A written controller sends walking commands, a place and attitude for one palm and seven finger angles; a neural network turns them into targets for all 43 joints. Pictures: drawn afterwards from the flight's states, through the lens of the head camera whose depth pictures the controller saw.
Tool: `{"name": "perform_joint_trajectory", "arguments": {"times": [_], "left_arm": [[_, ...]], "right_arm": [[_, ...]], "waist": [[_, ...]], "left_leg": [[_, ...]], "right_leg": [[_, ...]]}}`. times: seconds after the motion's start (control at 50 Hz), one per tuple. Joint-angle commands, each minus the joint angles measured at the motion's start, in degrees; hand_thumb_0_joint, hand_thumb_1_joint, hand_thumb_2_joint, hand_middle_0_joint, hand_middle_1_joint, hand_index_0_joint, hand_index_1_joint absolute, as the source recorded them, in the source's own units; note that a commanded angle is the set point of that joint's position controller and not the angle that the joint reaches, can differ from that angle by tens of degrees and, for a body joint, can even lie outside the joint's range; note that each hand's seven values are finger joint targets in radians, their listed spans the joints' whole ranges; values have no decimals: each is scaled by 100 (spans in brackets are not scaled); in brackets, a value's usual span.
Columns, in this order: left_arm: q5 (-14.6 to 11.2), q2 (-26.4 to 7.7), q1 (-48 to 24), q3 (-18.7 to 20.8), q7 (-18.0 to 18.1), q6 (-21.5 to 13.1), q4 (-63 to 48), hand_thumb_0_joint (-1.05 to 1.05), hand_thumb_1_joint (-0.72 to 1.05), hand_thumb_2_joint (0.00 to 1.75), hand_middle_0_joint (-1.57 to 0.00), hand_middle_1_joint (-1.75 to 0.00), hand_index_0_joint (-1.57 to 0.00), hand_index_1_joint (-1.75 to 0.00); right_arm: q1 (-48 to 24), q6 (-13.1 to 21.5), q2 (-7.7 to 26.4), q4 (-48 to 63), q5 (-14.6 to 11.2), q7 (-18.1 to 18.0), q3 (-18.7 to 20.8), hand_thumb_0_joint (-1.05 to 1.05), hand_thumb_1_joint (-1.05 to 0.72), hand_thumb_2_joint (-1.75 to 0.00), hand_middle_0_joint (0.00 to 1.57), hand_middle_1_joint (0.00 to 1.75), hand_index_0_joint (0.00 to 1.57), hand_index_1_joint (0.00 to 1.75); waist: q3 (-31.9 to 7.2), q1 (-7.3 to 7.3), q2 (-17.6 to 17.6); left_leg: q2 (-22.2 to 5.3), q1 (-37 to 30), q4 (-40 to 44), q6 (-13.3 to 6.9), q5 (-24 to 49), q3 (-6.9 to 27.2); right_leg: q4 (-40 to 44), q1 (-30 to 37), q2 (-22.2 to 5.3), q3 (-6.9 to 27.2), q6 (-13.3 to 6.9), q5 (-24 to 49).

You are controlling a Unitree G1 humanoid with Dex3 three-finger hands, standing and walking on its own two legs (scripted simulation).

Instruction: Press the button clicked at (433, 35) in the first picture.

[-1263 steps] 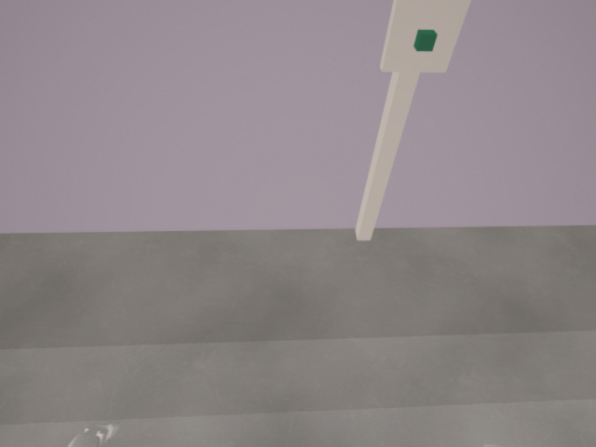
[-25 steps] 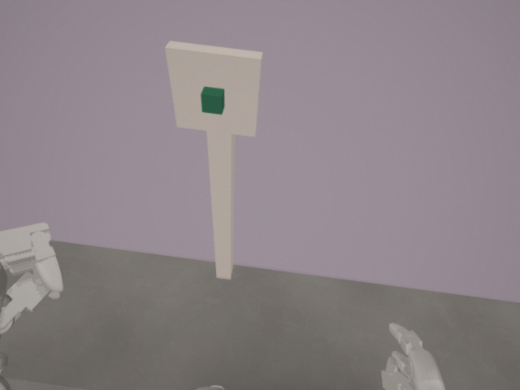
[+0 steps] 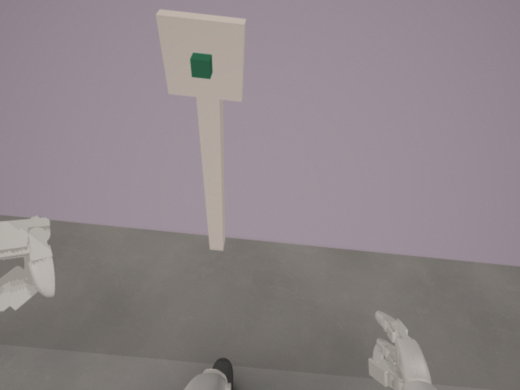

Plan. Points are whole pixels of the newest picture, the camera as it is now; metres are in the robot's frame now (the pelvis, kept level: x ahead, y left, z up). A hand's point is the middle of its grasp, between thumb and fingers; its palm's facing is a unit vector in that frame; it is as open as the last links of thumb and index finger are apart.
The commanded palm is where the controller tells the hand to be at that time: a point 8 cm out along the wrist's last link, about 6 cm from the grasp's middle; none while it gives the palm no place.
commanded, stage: stop stepping back and stand still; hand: left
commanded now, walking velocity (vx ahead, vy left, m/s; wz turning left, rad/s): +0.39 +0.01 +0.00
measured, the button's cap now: (202, 65) +0.73 +0.17 +0.12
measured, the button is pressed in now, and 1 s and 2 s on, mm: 0 0 0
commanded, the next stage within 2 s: let the arm hang, fingers relaxed in 0.88 s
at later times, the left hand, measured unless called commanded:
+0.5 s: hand out of the picture +0.14 +0.25 +0.19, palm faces +0.23 -0.83 -0.51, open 3.1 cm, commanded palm +0.10 +0.30 +0.19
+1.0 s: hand out of the picture +0.15 +0.30 +0.17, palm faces +0.33 -0.81 -0.49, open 3.1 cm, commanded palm none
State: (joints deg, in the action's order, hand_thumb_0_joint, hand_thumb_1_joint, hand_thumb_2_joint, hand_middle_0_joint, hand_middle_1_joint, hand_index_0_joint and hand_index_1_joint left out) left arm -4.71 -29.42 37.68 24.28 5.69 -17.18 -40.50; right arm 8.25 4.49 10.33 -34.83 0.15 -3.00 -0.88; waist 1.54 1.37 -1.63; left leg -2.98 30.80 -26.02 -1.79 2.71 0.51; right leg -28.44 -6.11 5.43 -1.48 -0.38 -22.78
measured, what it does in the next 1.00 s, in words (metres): steps on the spot: left foot, then right foot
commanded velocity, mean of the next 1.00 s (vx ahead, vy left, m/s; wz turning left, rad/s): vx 0.07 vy -0.03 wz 0.00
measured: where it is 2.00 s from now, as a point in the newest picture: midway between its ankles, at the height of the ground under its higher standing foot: outside the picture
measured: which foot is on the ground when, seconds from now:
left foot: down 0.00-0.02, up 0.04-0.10, down 0.12-0.44, up 0.46-0.64, down 0.66-1.00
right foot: down 0.00-0.18, up 0.20-0.40, down 0.42-1.00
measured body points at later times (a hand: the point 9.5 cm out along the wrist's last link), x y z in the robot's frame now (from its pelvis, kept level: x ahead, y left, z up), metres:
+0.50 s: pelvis -0.04 +0.03 +0.02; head -0.05 +0.05 +0.47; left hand +0.12 +0.29 +0.22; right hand +0.10 -0.20 -0.06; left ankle +0.05 +0.11 -0.69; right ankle -0.06 -0.07 -0.72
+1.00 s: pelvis -0.03 +0.06 +0.01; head -0.02 +0.06 +0.46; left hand +0.13 +0.34 +0.20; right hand +0.14 -0.16 -0.07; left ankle +0.02 +0.17 -0.72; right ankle -0.06 -0.07 -0.72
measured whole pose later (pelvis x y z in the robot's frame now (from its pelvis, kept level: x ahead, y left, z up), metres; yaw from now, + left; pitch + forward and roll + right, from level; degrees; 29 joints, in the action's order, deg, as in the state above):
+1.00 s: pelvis -0.03 +0.06 +0.01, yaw +0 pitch +1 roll -1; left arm -1.7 -23.1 36.9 20.7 6.8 -14.2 -30.4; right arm 11.2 7.6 10.4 -36.2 0.1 -1.7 -1.4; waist -0.5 0.2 -1.3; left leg -1.9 20.1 -30.9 -0.5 -11.4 -1.6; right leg -28.0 -11.6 -0.2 -3.4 0.3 -16.9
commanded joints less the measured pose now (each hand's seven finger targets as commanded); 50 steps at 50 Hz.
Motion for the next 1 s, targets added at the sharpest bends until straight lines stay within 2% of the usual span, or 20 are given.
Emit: {"name": "perform_joint_trajectory", "arguments": {"times": [0.0, 0.06, 0.12, 0.16, 0.18, 0.2, 0.24, 0.28, 0.34, 0.38, 0.42, 0.44, 0.5, 0.6, 0.66, 0.7, 0.86, 0.94, 0.96, 0.98], "left_arm": [[-135, -468, 88, 689, 265, 152, -282, 0, 90, 90, -130, -150, -130, -150], [105, -192, -952, 277, 316, 371, 234, 0, 90, 90, -130, -150, -130, -150], [262, -22, -2369, -234, 252, 391, 453, 0, 90, 90, -130, -150, -130, -150], [365, 42, -2076, -238, 314, 239, 336, 0, 90, 90, -130, -150, -130, -150], [317, -16, -2171, -257, 302, 138, -324, 0, 90, 90, -130, -150, -130, -150], [319, -143, -1998, -124, 315, 36, -841, 0, 90, 90, -130, -150, -130, -150], [255, -340, -915, 215, 345, -27, -1496, 0, 90, 90, -130, -150, -130, -150], [207, -380, 259, 406, 343, 27, -1811, 0, 90, 90, -130, -150, -130, -150], [108, -233, 1278, 503, 318, 223, -1257, 0, 90, 90, -130, -150, -130, -150], [123, -226, 1001, 539, 358, 363, -784, 0, 90, 90, -130, -150, -130, -150], [48, -303, 394, 658, 396, 503, -357, 0, 90, 90, -130, -150, -130, -150], [-3, -305, -234, 580, 406, 495, -385, 0, 90, 90, -130, -150, -130, -150], [163, -147, -554, 450, 379, 400, 407, 0, 90, 90, -130, -150, -130, -150], [372, 286, -1354, -433, 414, 349, -236, 0, 90, 90, -130, -150, -130, -150], [417, -83, -1604, -178, 452, 178, -1116, 0, 90, 90, -130, -150, -130, -150], [377, -251, -1110, 124, 409, 115, -1056, 0, 90, 90, -130, -150, -130, -150], [133, -22, 269, 465, 331, 85, -174, 0, 90, 90, -130, -150, -130, -150], [126, 47, 71, 304, 316, 172, -35, 0, 90, 90, -130, -150, -130, -150], [779, 568, -880, -1814, -456, 1126, 4345, 0, 90, 90, -130, -150, -130, -150], [685, 768, -929, -1739, -539, 1553, 4455, 0, 90, 90, -126, -146, -126, -146]], "right_arm": [[-517, 82, 792, 866, -56, -229, 393, 0, -90, -90, 20, 30, 20, 30], [-436, 88, 772, 724, -22, -326, 303, 0, -90, -90, 20, 30, 20, 30], [-419, 324, 989, 675, -62, -403, 242, 0, -90, -90, 20, 30, 20, 30], [-97, 551, 993, 746, -17, -379, 223, 0, -90, -90, 20, 30, 20, 30], [-53, 623, 837, 746, 41, -315, 190, 0, -90, -90, 20, 30, 20, 30], [-84, 697, 800, 769, 75, -257, 206, 0, -90, -90, 20, 30, 20, 30], [-99, 790, 766, 884, 108, -129, 249, 0, -90, -90, 20, 30, 20, 30], [-89, 833, 747, 1032, 120, -13, 261, 0, -90, -90, 20, 30, 20, 30], [-149, 644, 716, 1062, 118, 35, 216, 0, -90, -90, 20, 30, 20, 30], [-267, 383, 716, 1044, 132, -51, 240, 0, -90, -90, 20, 30, 20, 30], [-107, 140, 690, 865, 96, -145, 303, 0, -90, -90, 20, 30, 20, 30], [-161, 91, 754, 766, 110, -188, 298, 0, -90, -90, 20, 30, 20, 30], [58, 284, 702, 641, 56, -171, 242, 0, -90, -90, 20, 30, 20, 30], [-153, 540, 836, 589, 70, -319, 242, 0, -90, -90, 20, 30, 20, 30], [-124, 657, 1017, 796, 53, -286, 267, 0, -90, -90, 20, 30, 20, 30], [-75, 692, 815, 709, 88, -227, 202, 0, -90, -90, 20, 30, 20, 30], [48, 528, 729, 826, -36, -13, 301, 0, -90, -90, 20, 30, 20, 30], [-100, 455, 749, 824, -39, -94, 276, 0, -90, -90, 20, 30, 20, 30], [-386, 648, 1844, -515, -46, 418, 599, 0, -90, -90, 20, 30, 20, 30], [-15, 267, 1454, -474, -73, 394, 592, 0, -90, -90, 20, 30, 20, 30]], "waist": [[17, 30, 579], [842, 96, 1040], [1580, 131, 22], [827, -1, -1422], [291, 22, -1897], [-237, -23, -1743], [-1236, -195, -873], [-1779, -252, -942], [-1434, -186, -1433], [-882, -122, -1122], [-490, -95, 1090], [-31, -107, 1329], [-299, 122, 1176], [104, -42, 206], [-199, -138, -1069], [-291, -132, -1291], [-971, -47, 461], [-836, -64, 130], [-529, 97, -178], [-798, 13, -96]], "left_leg": [[247, -2783, -2575, 443, -2011, 294], [-39, -1815, -2528, 253, -1928, 427], [-85, -1207, -3, 164, -2018, 509], [-729, -1229, 1341, -116, -2289, 2240], [-917, -1433, 1948, 95, -2845, 2920], [-1033, -1661, 2150, 215, -3463, 3022], [-1012, -2043, 2106, 109, -3750, 2574], [-769, -2253, 1816, -6, -2855, 1642], [-344, -1286, 1705, 376, -2904, 760], [-70, -319, 1081, 493, -3469, 335], [396, -286, -2309, 374, -2776, -42], [298, 358, -3282, 308, -2498, 96], [-125, 9, -2806, 210, -2064, 189], [75, -1839, -150, -5, -1945, -359], [-908, -1949, 535, -357, -760, 1257], [-946, -1671, 1034, -360, -1045, 1496], [-54, -1622, -471, 146, -614, 30], [-121, -2005, -134, 91, -367, 40], [-325, -1438, -938, 67, 628, 291], [-355, -1652, -758, 70, 555, 228]], "right_leg": [[2050, -4153, -1813, 1113, -821, -2526], [1826, -3836, -1904, 697, -717, -1797], [587, -2721, -1032, -100, -144, -922], [-676, -1947, -409, -69, 20, -119], [-1391, -1726, -295, 202, -6, -481], [-1836, -1514, -355, 467, -20, -689], [-1724, -1076, -307, 401, -41, -557], [-962, -566, -256, 64, -32, -402], [92, 259, -81, -570, -99, -299], [653, 547, -265, -508, -289, -536], [2066, -1200, -2226, 1817, -1077, -1886], [2255, -1340, -2728, 2077, -1308, -1333], [1680, -1159, -2233, 1132, -948, -709], [891, -1646, -1541, 293, -515, -400], [-524, -1445, -694, -176, 71, 649], [-813, -1179, -567, -198, 95, 68], [675, -344, -1208, 655, -205, 2256], [644, -691, -1034, 402, -55, 2114], [-417, -1226, -1352, -6, -116, 2770], [-368, -1216, -1186, 202, -77, 2230]]}}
